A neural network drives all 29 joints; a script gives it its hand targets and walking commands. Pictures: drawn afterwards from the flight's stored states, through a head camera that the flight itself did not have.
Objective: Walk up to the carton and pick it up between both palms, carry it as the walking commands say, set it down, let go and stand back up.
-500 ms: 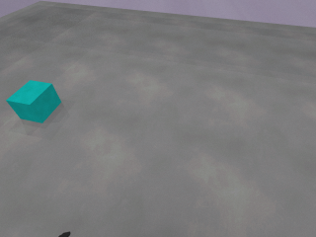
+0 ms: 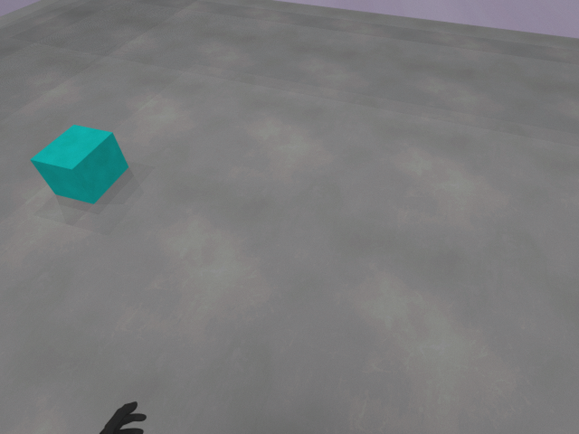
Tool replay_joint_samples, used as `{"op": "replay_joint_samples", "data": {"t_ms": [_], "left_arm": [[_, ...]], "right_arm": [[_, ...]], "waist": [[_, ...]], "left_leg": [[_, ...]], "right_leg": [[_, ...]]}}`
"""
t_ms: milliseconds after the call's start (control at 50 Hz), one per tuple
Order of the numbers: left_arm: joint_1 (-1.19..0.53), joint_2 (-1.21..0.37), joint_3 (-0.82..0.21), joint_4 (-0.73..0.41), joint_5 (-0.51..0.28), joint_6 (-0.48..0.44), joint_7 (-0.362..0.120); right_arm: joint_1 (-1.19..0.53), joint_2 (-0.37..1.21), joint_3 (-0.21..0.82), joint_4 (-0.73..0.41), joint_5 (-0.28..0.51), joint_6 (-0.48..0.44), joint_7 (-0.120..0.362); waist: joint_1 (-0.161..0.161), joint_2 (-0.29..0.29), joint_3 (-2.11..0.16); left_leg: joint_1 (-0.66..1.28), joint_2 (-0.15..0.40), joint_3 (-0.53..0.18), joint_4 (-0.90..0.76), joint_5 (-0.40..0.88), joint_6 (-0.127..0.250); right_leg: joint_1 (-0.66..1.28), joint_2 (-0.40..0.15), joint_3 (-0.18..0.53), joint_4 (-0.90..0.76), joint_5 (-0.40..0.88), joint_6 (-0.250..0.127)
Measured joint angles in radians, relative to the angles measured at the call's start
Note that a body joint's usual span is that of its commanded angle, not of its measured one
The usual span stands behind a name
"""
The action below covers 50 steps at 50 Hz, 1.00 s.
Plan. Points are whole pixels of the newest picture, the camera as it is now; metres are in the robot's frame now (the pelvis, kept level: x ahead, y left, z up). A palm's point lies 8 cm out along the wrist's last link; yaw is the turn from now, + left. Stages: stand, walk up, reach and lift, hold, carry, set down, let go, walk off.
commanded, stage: walk up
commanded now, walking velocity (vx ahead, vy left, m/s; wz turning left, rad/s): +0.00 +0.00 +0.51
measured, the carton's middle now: (83, 163) +1.42 +1.07 -0.66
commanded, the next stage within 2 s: none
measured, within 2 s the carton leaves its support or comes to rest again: neither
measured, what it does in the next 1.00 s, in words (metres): walks ahead, turning left: right foot, then left foot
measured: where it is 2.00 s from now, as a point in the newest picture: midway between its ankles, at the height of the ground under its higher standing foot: (153, 321)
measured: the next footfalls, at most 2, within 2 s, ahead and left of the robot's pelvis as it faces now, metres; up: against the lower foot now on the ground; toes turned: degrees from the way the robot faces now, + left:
right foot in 0.48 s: +0.10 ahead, -0.08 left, +0.00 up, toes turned +9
left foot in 0.82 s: +0.29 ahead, +0.35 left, +0.00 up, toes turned +29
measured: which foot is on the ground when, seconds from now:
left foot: down 0.00-0.46, up 0.48-0.80, down 0.82-1.00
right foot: down 0.00-0.10, up 0.12-0.46, down 0.48-0.86, up 0.88-1.00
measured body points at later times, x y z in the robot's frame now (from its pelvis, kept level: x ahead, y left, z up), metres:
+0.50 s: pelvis +0.06 +0.05 +0.00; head +0.09 +0.04 +0.45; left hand +0.13 +0.33 -0.11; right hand +0.13 -0.20 -0.15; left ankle +0.01 +0.11 -0.73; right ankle +0.06 -0.08 -0.74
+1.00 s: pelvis +0.24 +0.22 -0.02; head +0.28 +0.24 +0.43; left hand +0.17 +0.48 -0.16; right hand +0.45 +0.05 -0.16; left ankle +0.25 +0.33 -0.74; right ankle +0.24 +0.06 -0.66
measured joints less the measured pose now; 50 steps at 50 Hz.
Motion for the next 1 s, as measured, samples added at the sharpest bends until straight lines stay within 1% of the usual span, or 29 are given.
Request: {"op": "replay_joint_samples", "data": {"t_ms": [40, 80, 100, 120, 140, 160, 180, 200, 240, 280, 360, 420, 460, 480, 500, 520, 560, 580, 620, 680, 740, 780, 820, 840, 860, 900, 920, 960, 1000], "left_arm": [[0.0, -0.016, 0.008, -0.025, 0.012, 0.009, 0.002], [0.001, -0.028, 0.016, -0.036, 0.017, 0.02, 0.002], [0.008, -0.031, 0.022, -0.042, 0.017, 0.026, 0.002], [0.013, -0.033, 0.028, -0.048, 0.017, 0.033, 0.0], [0.013, -0.035, 0.034, -0.054, 0.017, 0.041, -0.002], [0.012, -0.04, 0.04, -0.059, 0.016, 0.049, -0.001], [0.007, -0.044, 0.046, -0.06, 0.014, 0.053, -0.001], [0.007, -0.049, 0.047, -0.057, 0.016, 0.051, -0.004], [0.013, -0.066, 0.04, -0.045, 0.017, 0.043, -0.01], [0.027, -0.084, 0.028, -0.037, 0.014, 0.031, -0.019], [0.051, -0.097, 0.011, -0.048, 0.004, 0.004, -0.025], [0.055, -0.093, 0.008, -0.075, -0.005, -0.019, -0.023], [0.061, -0.09, 0.007, -0.091, -0.012, -0.037, -0.015], [0.067, -0.089, 0.009, -0.097, -0.008, -0.049, -0.008], [0.075, -0.092, 0.011, -0.096, -0.001, -0.055, 0.001], [0.091, -0.089, 0.009, -0.095, 0.007, -0.055, 0.012], [0.135, -0.079, 0.013, -0.084, 0.016, -0.056, 0.023], [0.158, -0.074, 0.016, -0.071, 0.014, -0.058, 0.025], [0.208, -0.063, 0.024, -0.046, 0.01, -0.064, 0.021], [0.279, -0.056, 0.03, -0.015, 0.005, -0.074, 0.007], [0.342, -0.068, 0.027, 0.011, 0.004, -0.073, -0.008], [0.372, -0.077, 0.022, 0.024, 0.0, -0.069, -0.017], [0.392, -0.083, 0.019, 0.032, -0.011, -0.061, -0.024], [0.389, -0.082, 0.018, 0.035, -0.014, -0.056, -0.027], [0.371, -0.08, 0.019, 0.034, -0.013, -0.051, -0.031], [0.31, -0.079, 0.019, 0.007, -0.011, -0.049, -0.037], [0.276, -0.078, 0.021, -0.01, -0.008, -0.054, -0.039], [0.208, -0.077, 0.021, -0.046, -0.003, -0.064, -0.042], [0.155, -0.077, 0.018, -0.076, 0.006, -0.066, -0.048]], "right_arm": [[0.016, 0.014, -0.01, -0.036, 0.002, 0.022, 0.004], [0.039, 0.033, -0.01, -0.058, 0.007, 0.03, 0.009], [0.054, 0.043, -0.006, -0.069, 0.009, 0.029, 0.011], [0.068, 0.051, -0.003, -0.077, 0.009, 0.022, 0.012], [0.076, 0.062, -0.001, -0.078, 0.006, 0.015, 0.011], [0.083, 0.073, 0.0, -0.075, 0.002, 0.009, 0.007], [0.09, 0.089, 0.002, -0.068, -0.002, 0.004, 0.004], [0.099, 0.103, 0.004, -0.063, -0.004, 0.006, 0.006], [0.113, 0.119, 0.013, -0.056, -0.004, 0.018, 0.012], [0.121, 0.126, 0.024, -0.045, -0.002, 0.015, 0.017], [0.146, 0.13, 0.034, -0.024, 0.001, -0.02, 0.021], [0.163, 0.123, 0.036, -0.009, 0.0, -0.037, 0.021], [0.177, 0.112, 0.034, -0.005, 0.0, -0.034, 0.024], [0.183, 0.104, 0.035, -0.007, 0.0, -0.032, 0.025], [0.179, 0.092, 0.033, -0.008, -0.003, -0.025, 0.028], [0.172, 0.084, 0.031, -0.017, -0.008, -0.018, 0.032], [0.145, 0.07, 0.017, -0.041, -0.013, -0.01, 0.041], [0.129, 0.062, 0.01, -0.054, -0.015, -0.009, 0.047], [0.097, 0.049, 0.0, -0.077, -0.018, -0.005, 0.059], [0.035, 0.032, -0.006, -0.101, -0.012, 0.002, 0.072], [-0.04, 0.017, 0.007, -0.118, 0.006, 0.001, 0.084], [-0.083, 0.012, 0.015, -0.13, 0.012, -0.013, 0.086], [-0.104, 0.011, 0.011, -0.139, 0.01, -0.037, 0.077], [-0.107, 0.016, 0.003, -0.135, 0.004, -0.052, 0.069], [-0.106, 0.023, -0.002, -0.13, -0.007, -0.062, 0.058], [-0.078, 0.044, -0.003, -0.123, -0.012, -0.073, 0.036], [-0.058, 0.062, 0.002, -0.11, -0.011, -0.075, 0.026], [-0.016, 0.103, 0.014, -0.083, -0.009, -0.073, 0.01], [0.026, 0.138, 0.027, -0.063, -0.002, -0.071, 0.001]], "waist": [[-0.006, -0.003, 0.018], [-0.008, -0.016, 0.026], [-0.008, -0.027, 0.021], [-0.011, -0.036, 0.017], [-0.009, -0.046, 0.019], [-0.008, -0.05, 0.022], [-0.008, -0.06, 0.028], [-0.008, -0.066, 0.027], [-0.015, -0.058, 0.018], [-0.021, -0.039, 0.0], [-0.035, -0.009, -0.044], [-0.044, -0.001, -0.061], [-0.046, 0.004, -0.069], [-0.038, 0.007, -0.073], [-0.029, 0.024, -0.071], [-0.018, 0.032, -0.069], [0.002, 0.04, -0.06], [0.011, 0.044, -0.056], [0.03, 0.039, -0.054], [0.047, 0.023, -0.04], [0.057, 0.014, -0.024], [0.066, 0.009, -0.015], [0.078, 0.004, -0.011], [0.079, -0.006, -0.003], [0.084, -0.018, 0.01], [0.105, -0.017, 0.034], [0.11, -0.023, 0.041], [0.101, -0.041, 0.051], [0.072, -0.057, 0.049]], "left_leg": [[-0.059, 0.005, 0.022, 0.13, -0.104, -0.008], [-0.068, 0.008, 0.039, 0.155, -0.134, -0.003], [-0.052, 0.008, 0.043, 0.108, -0.11, 0.006], [-0.054, 0.007, 0.051, 0.077, 0.011, 0.031], [-0.071, -0.002, 0.054, 0.102, 0.034, 0.05], [-0.079, -0.01, 0.05, 0.12, -0.014, 0.064], [-0.083, -0.022, 0.047, 0.127, -0.032, 0.073], [-0.08, -0.033, 0.046, 0.114, -0.03, 0.08], [-0.056, -0.049, 0.038, 0.055, 0.001, 0.088], [-0.019, -0.063, 0.027, -0.029, 0.041, 0.092], [0.042, -0.096, -0.009, -0.183, 0.105, 0.102], [0.067, -0.119, -0.037, -0.239, 0.123, 0.103], [0.064, -0.135, -0.054, -0.213, 0.101, 0.096], [0.041, -0.138, -0.056, -0.151, 0.06, 0.084], [-0.002, -0.126, -0.057, -0.035, 0.017, 0.067], [-0.054, -0.115, -0.052, 0.099, -0.015, 0.053], [-0.152, -0.082, -0.044, 0.317, 0.004, 0.036], [-0.194, -0.062, -0.046, 0.392, 0.029, 0.026], [-0.262, -0.019, -0.048, 0.474, 0.07, 0.006], [-0.324, 0.036, -0.035, 0.442, 0.117, -0.013], [-0.328, 0.067, 0.007, 0.262, 0.149, -0.008], [-0.299, 0.063, 0.041, 0.121, 0.141, 0.008], [-0.248, 0.037, 0.071, 0.019, 0.115, 0.04], [-0.239, 0.011, 0.074, 0.019, 0.171, 0.051], [-0.251, -0.009, 0.076, 0.071, 0.171, 0.052], [-0.249, -0.019, 0.07, 0.133, 0.114, 0.05], [-0.23, -0.026, 0.069, 0.125, 0.097, 0.048], [-0.176, -0.044, 0.069, 0.077, 0.096, 0.045], [-0.118, -0.064, 0.064, 0.025, 0.095, 0.054]], "right_leg": [[-0.015, -0.018, -0.033, 0.043, -0.025, 0.009], [-0.031, -0.043, -0.058, 0.096, -0.056, 0.021], [-0.05, -0.058, -0.064, 0.138, -0.079, 0.03], [-0.081, -0.073, -0.063, 0.204, -0.109, 0.026], [-0.123, -0.073, -0.028, 0.298, -0.176, 0.028], [-0.168, -0.059, 0.014, 0.396, -0.233, 0.032], [-0.205, -0.047, 0.053, 0.481, -0.253, 0.03], [-0.237, -0.042, 0.076, 0.55, -0.244, 0.029], [-0.264, -0.045, 0.076, 0.602, -0.218, 0.045], [-0.252, -0.049, 0.06, 0.551, -0.193, 0.059], [-0.19, -0.037, 0.051, 0.359, -0.161, 0.06], [-0.147, -0.029, 0.048, 0.225, -0.132, 0.064], [-0.08, -0.029, 0.035, 0.065, -0.095, 0.043], [-0.048, -0.031, 0.031, -0.003, -0.061, 0.013], [-0.037, -0.024, 0.018, -0.004, -0.05, 0.0], [-0.027, -0.025, 0.008, 0.004, -0.059, -0.001], [0.016, -0.032, -0.005, -0.008, -0.08, 0.01], [0.044, -0.037, -0.013, -0.026, -0.087, 0.017], [0.104, -0.053, -0.027, -0.063, -0.097, 0.033], [0.197, -0.088, -0.06, -0.112, -0.119, 0.06], [0.281, -0.122, -0.102, -0.152, -0.148, 0.101], [0.321, -0.147, -0.128, -0.15, -0.18, 0.13], [0.325, -0.182, -0.142, -0.067, -0.241, 0.15], [0.3, -0.214, -0.136, 0.045, -0.272, 0.144], [0.237, -0.234, -0.094, 0.217, -0.259, 0.112], [0.066, -0.189, 0.026, 0.572, -0.275, 0.049], [-0.016, -0.165, 0.059, 0.686, -0.258, 0.024], [-0.154, -0.134, 0.08, 0.781, -0.21, 0.004], [-0.253, -0.118, 0.072, 0.747, -0.169, 0.012]]}}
